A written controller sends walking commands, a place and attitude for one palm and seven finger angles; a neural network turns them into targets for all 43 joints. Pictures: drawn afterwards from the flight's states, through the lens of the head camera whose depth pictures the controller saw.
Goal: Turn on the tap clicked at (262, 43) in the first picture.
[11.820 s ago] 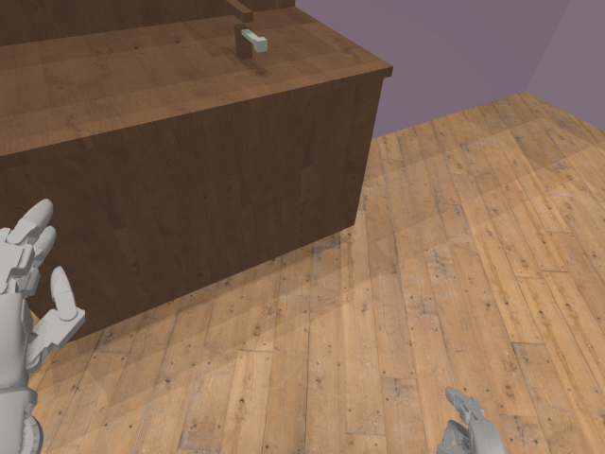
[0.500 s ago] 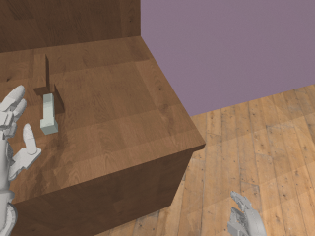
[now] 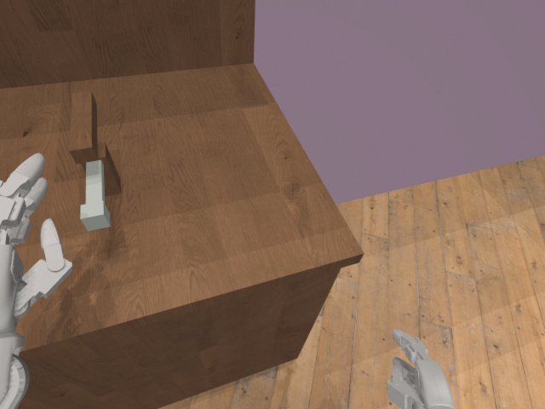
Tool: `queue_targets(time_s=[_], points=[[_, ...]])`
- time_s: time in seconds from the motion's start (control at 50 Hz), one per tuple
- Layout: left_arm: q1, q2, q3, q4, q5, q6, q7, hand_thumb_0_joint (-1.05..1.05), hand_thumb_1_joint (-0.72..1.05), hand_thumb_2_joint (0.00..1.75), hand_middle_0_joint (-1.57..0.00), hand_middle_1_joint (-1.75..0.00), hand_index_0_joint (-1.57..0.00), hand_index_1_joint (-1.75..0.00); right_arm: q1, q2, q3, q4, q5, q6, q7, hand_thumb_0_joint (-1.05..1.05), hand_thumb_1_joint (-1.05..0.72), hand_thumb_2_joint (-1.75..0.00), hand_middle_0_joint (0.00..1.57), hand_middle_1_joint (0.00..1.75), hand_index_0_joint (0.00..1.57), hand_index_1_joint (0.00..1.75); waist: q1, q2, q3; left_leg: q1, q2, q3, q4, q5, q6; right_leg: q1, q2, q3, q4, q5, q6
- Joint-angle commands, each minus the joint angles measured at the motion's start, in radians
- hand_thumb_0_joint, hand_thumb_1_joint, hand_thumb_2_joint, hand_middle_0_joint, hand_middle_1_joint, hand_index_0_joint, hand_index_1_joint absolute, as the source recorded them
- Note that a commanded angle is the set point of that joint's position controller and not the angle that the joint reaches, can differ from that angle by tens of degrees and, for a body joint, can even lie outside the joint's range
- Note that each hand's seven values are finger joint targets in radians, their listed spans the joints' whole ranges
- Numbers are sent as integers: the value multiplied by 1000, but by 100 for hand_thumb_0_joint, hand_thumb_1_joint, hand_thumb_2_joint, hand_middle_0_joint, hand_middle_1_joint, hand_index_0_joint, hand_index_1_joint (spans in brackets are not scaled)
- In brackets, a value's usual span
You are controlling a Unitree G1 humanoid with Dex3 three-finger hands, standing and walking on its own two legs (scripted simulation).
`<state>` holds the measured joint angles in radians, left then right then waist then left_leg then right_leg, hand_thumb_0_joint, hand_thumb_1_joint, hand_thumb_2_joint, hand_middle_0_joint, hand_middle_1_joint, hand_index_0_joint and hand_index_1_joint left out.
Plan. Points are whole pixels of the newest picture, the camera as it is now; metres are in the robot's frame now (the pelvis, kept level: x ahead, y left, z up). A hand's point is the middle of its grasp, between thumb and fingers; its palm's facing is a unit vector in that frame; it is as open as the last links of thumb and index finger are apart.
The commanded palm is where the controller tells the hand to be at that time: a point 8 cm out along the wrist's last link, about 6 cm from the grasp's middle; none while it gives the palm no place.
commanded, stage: look again from close up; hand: left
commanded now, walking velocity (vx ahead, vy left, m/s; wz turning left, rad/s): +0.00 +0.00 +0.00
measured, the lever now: (95, 216) +0.32 +0.28 +0.10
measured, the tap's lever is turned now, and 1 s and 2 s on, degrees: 0 0 0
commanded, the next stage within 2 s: shuffle to correct the standing spot in 0.08 s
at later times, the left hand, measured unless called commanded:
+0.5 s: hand (87, 276) +0.20 +0.22 +0.16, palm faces +0.33 -0.85 -0.42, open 7.4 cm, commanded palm +0.14 +0.25 +0.18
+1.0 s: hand (87, 315) +0.17 +0.20 +0.16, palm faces +0.38 -0.83 -0.40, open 7.4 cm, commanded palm +0.11 +0.24 +0.18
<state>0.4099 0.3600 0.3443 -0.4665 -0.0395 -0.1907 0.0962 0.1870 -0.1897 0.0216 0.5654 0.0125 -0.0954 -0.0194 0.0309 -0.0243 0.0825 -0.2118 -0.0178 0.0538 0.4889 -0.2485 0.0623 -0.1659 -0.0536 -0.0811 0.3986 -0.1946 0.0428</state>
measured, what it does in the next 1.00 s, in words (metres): shifts its weight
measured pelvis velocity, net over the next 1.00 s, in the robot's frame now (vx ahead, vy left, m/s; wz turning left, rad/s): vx -0.05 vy -0.04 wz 0.01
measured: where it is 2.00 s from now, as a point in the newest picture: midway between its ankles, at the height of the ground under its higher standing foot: outside the picture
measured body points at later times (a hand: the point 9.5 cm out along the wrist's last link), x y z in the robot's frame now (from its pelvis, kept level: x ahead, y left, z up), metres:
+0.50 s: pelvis -0.02 -0.02 +0.00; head +0.03 -0.01 +0.44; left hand +0.18 +0.26 +0.19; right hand +0.17 -0.24 -0.08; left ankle +0.01 +0.07 -0.74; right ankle +0.01 -0.15 -0.74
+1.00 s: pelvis -0.05 -0.04 -0.01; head -0.03 -0.03 +0.44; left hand +0.14 +0.24 +0.18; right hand +0.09 -0.29 -0.09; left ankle +0.00 +0.07 -0.74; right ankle +0.01 -0.15 -0.74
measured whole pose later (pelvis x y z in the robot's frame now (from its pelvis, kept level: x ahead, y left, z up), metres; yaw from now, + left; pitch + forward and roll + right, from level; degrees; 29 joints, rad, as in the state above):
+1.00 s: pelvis -0.05 -0.04 -0.01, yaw +1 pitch -2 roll -1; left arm 0.46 0.38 0.37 -0.51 -0.04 -0.18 0.12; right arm 0.27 -0.22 -0.01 0.61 0.02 -0.13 -0.04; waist -0.01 -0.01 0.07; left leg -0.30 0.02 0.00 0.58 -0.25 0.02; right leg -0.27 0.00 -0.12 0.50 -0.20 -0.03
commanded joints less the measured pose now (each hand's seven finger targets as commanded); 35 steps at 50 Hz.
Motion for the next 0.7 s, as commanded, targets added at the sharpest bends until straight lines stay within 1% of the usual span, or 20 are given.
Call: queue_targets(time_s=[0.0,0.06,0.08,0.16,0.18,0.26,0.28,0.3,0.36,0.38,0.42,0.46,0.48,0.5,0.56,0.58,0.62,0.64,0.66,0.68], points=[[-93,162,101,-239,0,-72,17,0,90,90,-20,-30,-20,-30,-80,-138,-57,-158,4,-54,-13,0,-90,-90,20,30,20,30,-8,112,-154,-27,104,-129,-159,81,-49,91,-12,49,-15,99,-64],[-65,190,138,-233,5,-74,24,0,90,90,-20,-30,-20,-30,-89,-136,-56,-155,6,-57,-14,0,-90,-90,20,30,20,30,-5,101,-173,-10,105,-127,-151,115,-51,95,-13,49,-12,116,-63],[-57,146,98,-207,0,-74,17,0,90,90,-20,-30,-20,-30,-73,-136,-55,-151,1,-53,-13,0,-90,-90,20,30,20,30,-7,94,-165,-15,104,-127,-152,110,-49,89,-12,45,-22,110,-65],[-65,173,123,-208,6,-73,22,0,90,90,-20,-30,-20,-30,-82,-139,-59,-150,8,-56,-14,0,-90,-90,20,30,20,30,-8,84,-152,-21,105,-128,-156,82,-50,88,-16,52,-26,97,-65],[-65,143,94,-190,0,-72,17,0,90,90,-20,-30,-20,-30,-69,-136,-54,-150,4,-53,-14,0,-90,-90,20,30,20,30,-9,71,-142,-20,105,-129,-160,100,-52,77,-9,46,-36,103,-62],[-84,181,128,-242,-2,-74,21,0,90,90,-20,-30,-20,-30,-84,-133,-61,-162,10,-58,-15,0,-90,-90,20,30,20,30,-6,116,-145,13,134,-141,-156,252,-76,59,5,44,0,138,-57],[-82,155,104,-236,-7,-77,15,0,90,90,-20,-30,-20,-30,-69,-133,-60,-161,4,-53,-13,0,-90,-90,20,30,20,30,-4,125,-154,14,144,-147,-161,281,-76,57,14,32,9,124,-54],[-87,165,111,-262,-7,-81,14,0,90,90,-20,-30,-20,-30,-66,-132,-69,-171,6,-59,-11,0,-90,-90,20,30,20,30,-3,154,-155,24,160,-151,-153,322,-80,51,14,34,24,119,-57],[-44,197,153,-282,-6,-88,13,0,90,90,-20,-30,-20,-30,-72,-125,-70,-171,4,-65,-1,0,-90,-90,20,30,20,30,4,155,-192,66,189,-151,-120,424,-76,29,14,30,33,96,-59],[-24,156,121,-267,-14,-88,5,0,90,90,-20,-30,-20,-30,-58,-125,-69,-174,0,-61,2,0,-90,-90,20,30,20,30,3,147,-193,54,195,-152,-117,421,-67,28,16,26,29,79,-59],[-13,183,149,-290,-16,-102,1,0,90,90,-20,-30,-20,-30,-54,-124,-76,-181,-2,-70,4,0,-90,-90,20,30,20,30,7,164,-184,20,221,-159,-93,396,-58,30,3,34,29,92,-69],[31,191,174,-276,-20,-100,-1,0,90,90,-20,-30,-20,-30,-58,-123,-75,-180,2,-70,5,0,-90,-90,20,30,20,30,8,119,-188,0,214,-144,-61,381,-49,33,0,42,24,157,-73],[26,159,143,-281,-28,-103,-11,0,90,90,-20,-30,-20,-30,-47,-125,-75,-183,-4,-66,6,0,-90,-90,20,30,20,30,5,108,-193,-19,212,-139,-51,352,-44,32,-5,43,25,168,-75],[11,189,168,-308,-31,-108,-12,0,90,90,-20,-30,-20,-30,-48,-128,-85,-191,-3,-72,2,0,-90,-90,20,30,20,30,5,112,-185,-43,213,-141,-33,311,-43,27,-15,58,34,189,-84],[39,208,194,-309,-42,-109,-11,0,90,90,-20,-30,-20,-30,-43,-118,-83,-179,-1,-78,-9,0,-90,-90,20,30,20,30,-4,43,-201,-37,159,-94,50,145,-52,-55,-65,113,6,222,-115],[32,183,164,-309,-50,-112,-14,0,90,90,-20,-30,-20,-30,-27,-115,-81,-172,-9,-74,-11,0,-90,-90,20,30,20,30,-12,8,-207,-41,127,-69,81,48,-58,-90,-91,124,-17,193,-126],[17,212,184,-336,-58,-110,-2,0,90,90,-20,-30,-20,-30,-16,-116,-91,-162,-4,-83,-24,0,-90,-90,20,30,20,30,-19,-40,-219,0,59,-32,202,-132,-71,-202,-171,195,-81,16,-166],[30,220,193,-329,-60,-98,6,0,90,90,-20,-30,-20,-30,-19,-110,-90,-155,-3,-81,-30,0,-90,-90,20,30,20,30,-19,-85,-214,24,47,-24,257,-147,-71,-258,-200,219,-117,-104,-180],[43,238,214,-332,-59,-80,19,0,90,90,-20,-30,-20,-30,-33,-116,-87,-146,-1,-79,-33,0,-90,-90,20,30,20,30,-21,-63,-216,57,49,-27,265,-136,-68,-302,-206,239,-115,-147,-192],[55,199,175,-307,-60,-67,20,0,90,90,-20,-30,-20,-30,-34,-105,-74,-141,-8,-71,-34,0,-90,-90,20,30,20,30,-26,-72,-215,14,58,-33,197,-127,-59,-246,-193,198,-89,-166,-176]])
